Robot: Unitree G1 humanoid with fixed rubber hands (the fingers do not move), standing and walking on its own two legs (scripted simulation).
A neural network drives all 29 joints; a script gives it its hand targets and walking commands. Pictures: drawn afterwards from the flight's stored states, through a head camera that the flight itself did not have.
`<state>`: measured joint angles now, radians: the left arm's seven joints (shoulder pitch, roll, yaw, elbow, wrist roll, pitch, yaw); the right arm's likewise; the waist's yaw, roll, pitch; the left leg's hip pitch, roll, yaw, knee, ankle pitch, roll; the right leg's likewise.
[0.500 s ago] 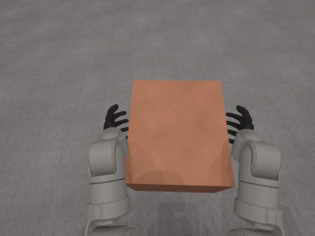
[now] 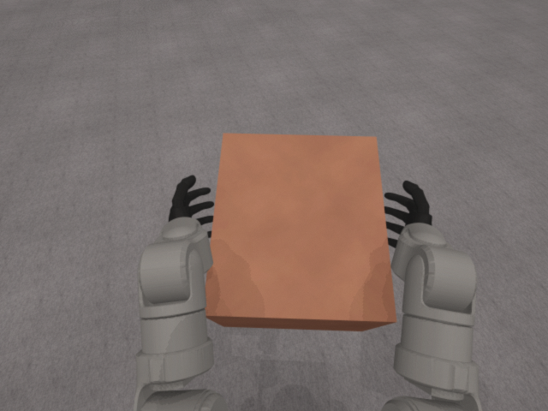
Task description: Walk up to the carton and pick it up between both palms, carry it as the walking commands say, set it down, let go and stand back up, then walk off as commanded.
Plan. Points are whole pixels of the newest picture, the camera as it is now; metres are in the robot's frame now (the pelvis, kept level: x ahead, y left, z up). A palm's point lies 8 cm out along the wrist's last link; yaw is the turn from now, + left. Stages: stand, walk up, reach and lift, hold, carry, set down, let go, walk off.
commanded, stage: carry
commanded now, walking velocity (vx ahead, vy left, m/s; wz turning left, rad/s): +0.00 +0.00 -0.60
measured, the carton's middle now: (295, 237) +0.37 +0.02 +0.05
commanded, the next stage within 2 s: none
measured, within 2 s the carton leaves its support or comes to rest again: neither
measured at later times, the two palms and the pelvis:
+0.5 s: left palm (292, 268) +0.28 +0.03 +0.11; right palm out of the picture +0.20 -0.26 +0.11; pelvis -0.08 -0.02 -0.01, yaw -15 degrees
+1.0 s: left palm (428, 363) +0.18 -0.12 +0.09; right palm out of the picture -0.01 -0.36 +0.08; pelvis -0.16 -0.04 -0.01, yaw -35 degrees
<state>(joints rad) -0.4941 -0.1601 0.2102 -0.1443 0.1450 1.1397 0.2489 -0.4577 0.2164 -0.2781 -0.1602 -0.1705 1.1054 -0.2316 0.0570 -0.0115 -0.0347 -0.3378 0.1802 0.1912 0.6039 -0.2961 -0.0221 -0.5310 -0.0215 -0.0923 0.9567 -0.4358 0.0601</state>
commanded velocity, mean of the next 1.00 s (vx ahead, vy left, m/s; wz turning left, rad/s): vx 0.00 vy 0.00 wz -0.60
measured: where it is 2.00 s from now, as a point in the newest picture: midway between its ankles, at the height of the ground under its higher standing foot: outside the picture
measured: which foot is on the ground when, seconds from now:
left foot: down 0.00-0.10, up 0.12-0.52, down 0.54-0.90, up 0.92-1.00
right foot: up 0.00-0.08, down 0.10-0.54, up 0.56-0.88, down 0.90-1.00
